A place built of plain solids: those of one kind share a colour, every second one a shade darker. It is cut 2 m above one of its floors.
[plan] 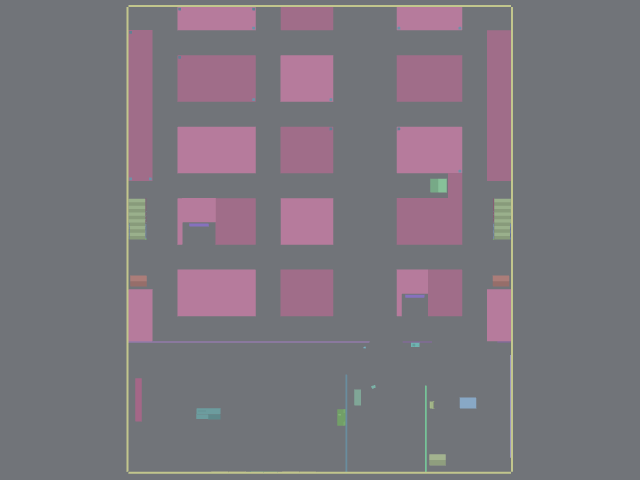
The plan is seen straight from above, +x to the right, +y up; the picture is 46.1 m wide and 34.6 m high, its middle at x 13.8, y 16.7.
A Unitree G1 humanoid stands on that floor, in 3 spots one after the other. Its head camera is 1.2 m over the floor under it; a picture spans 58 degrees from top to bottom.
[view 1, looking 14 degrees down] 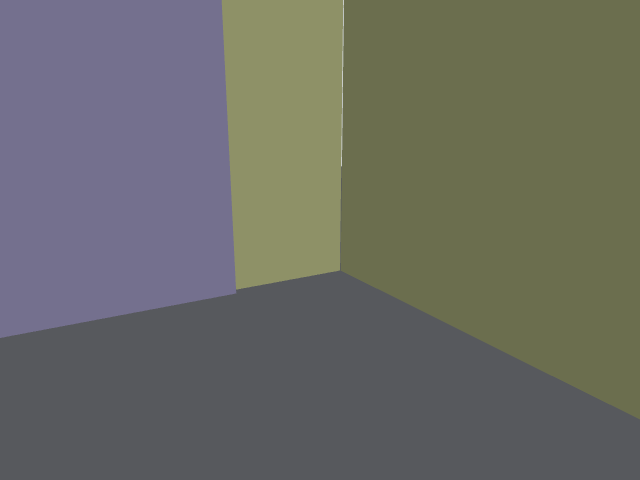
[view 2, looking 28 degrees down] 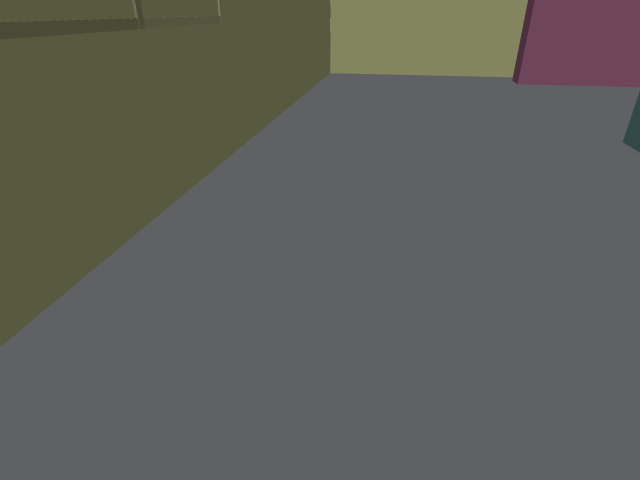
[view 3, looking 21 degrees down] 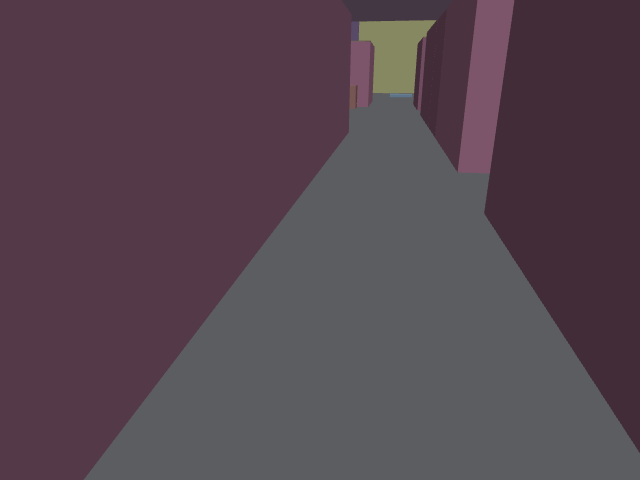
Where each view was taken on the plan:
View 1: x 24.47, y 2.00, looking -30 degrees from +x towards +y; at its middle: wall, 3.69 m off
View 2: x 9.76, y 1.50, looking -170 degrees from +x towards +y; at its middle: ground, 2.56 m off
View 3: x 24.95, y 30.66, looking -81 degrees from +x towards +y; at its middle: ground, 3.35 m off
